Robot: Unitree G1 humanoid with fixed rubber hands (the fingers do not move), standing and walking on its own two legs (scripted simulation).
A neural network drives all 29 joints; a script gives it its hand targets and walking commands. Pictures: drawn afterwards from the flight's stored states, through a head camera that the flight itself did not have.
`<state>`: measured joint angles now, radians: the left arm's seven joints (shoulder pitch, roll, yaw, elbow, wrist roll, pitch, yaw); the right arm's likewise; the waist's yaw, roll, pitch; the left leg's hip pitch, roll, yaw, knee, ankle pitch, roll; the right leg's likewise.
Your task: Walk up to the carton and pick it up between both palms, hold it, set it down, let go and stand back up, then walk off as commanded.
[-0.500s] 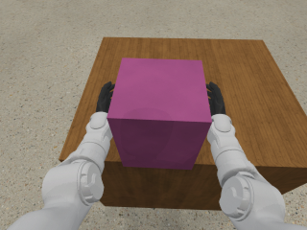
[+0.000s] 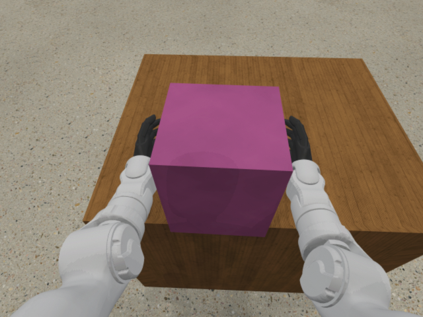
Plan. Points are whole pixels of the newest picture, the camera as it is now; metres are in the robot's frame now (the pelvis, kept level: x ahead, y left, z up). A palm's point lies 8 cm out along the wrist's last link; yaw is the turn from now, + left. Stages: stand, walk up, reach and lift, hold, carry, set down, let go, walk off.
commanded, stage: reach and lift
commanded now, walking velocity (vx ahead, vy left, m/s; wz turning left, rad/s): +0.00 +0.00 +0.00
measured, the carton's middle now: (220, 164) +0.42 +0.02 +0.04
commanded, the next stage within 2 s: none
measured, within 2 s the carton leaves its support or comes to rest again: leaves its support in 0.68 s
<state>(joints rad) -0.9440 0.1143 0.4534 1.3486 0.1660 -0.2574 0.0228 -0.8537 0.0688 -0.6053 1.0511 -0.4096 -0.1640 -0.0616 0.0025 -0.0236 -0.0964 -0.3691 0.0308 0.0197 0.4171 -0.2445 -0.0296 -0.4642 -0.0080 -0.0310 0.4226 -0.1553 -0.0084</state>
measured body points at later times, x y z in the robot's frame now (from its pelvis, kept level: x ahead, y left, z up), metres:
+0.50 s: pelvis +0.00 +0.00 +0.00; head +0.05 +0.01 +0.45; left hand +0.44 +0.17 +0.06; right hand +0.44 -0.14 +0.07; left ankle -0.04 +0.14 -0.74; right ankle +0.02 -0.11 -0.74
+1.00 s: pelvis +0.00 +0.00 +0.00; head +0.05 +0.01 +0.45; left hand +0.44 +0.16 +0.07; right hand +0.43 -0.14 +0.08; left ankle -0.04 +0.14 -0.74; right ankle +0.02 -0.11 -0.74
